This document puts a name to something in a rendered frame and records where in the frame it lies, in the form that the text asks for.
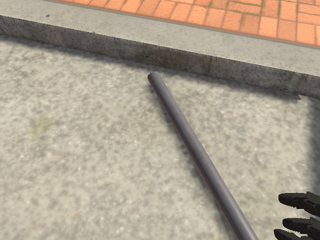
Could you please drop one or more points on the right robot hand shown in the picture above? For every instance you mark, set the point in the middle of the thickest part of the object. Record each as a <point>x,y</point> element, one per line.
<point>308,201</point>

